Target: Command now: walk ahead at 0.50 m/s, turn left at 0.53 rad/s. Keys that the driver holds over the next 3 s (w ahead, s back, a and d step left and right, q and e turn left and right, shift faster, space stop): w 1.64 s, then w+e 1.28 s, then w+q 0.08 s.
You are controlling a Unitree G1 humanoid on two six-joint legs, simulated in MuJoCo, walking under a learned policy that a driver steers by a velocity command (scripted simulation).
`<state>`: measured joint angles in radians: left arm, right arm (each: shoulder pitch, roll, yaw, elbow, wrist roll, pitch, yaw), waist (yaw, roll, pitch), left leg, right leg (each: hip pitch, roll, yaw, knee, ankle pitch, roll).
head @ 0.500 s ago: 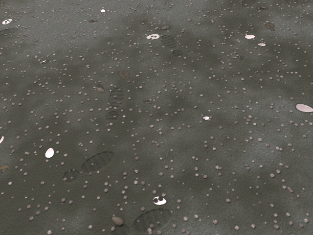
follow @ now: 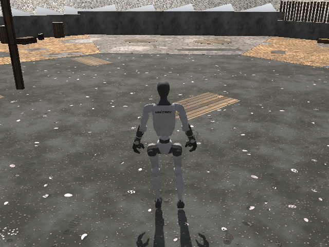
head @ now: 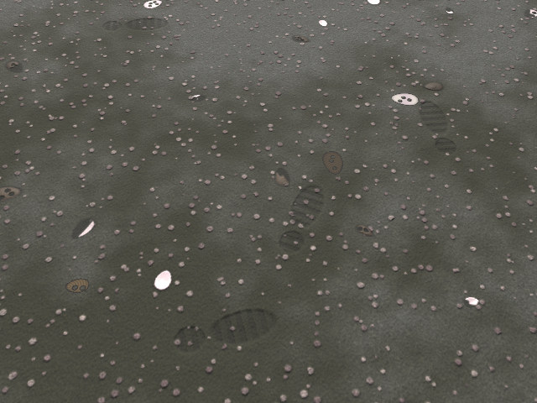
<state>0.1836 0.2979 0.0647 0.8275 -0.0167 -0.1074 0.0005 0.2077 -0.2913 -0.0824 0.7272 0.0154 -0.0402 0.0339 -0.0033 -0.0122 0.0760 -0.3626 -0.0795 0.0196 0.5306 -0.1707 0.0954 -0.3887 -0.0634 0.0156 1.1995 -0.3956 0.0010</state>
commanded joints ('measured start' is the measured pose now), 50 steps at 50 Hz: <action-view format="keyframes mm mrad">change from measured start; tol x32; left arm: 1 8 128 32 -73 19 -13 1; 50 101 140 2 -15 -27 -3 -15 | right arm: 1 3 -109 -24 -77 -14 -26 -14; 21 300 -9 23 17 -2 -21 -46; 42 -258 -48 24 -117 2 -53 3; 50 119 -133 -10 -4 -6 -40 -16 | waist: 1 16 54 -130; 19 66 102 -187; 21 58 -314 -440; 50 -87 133 -223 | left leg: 1 258 279 -404 -299 174 208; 13 285 254 -238 -310 148 121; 19 357 222 -200 50 621 47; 21 -214 -20 -122 668 -338 -60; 23 -394 73 -184 774 -314 -49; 42 -254 141 -38 -22 170 -65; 46 320 139 -38 -32 150 38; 47 735 396 -446 -35 39 184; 50 535 405 -506 -242 -149 160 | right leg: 1 -231 -72 71 -80 79 6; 16 -217 13 14 -711 395 -25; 19 169 49 -30 -732 385 -103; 21 769 -317 641 -814 156 -324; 37 276 -108 63 -1071 457 -197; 45 439 -148 42 -756 868 -134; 48 -275 115 63 32 -179 -22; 50 -379 -2 67 76 -61 -47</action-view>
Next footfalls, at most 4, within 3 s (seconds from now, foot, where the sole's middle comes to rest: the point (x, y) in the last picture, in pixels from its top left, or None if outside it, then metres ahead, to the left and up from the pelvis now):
0.38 right None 0.41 -0.14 -0.77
0.92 left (225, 305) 0.69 0.13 -0.77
1.44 right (300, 209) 1.01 -0.08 -0.77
1.96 left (219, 144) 1.27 0.18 -0.77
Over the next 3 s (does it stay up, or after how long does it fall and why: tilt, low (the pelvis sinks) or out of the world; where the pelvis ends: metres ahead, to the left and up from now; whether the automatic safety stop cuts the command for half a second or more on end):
stays up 1.65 -0.10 -0.01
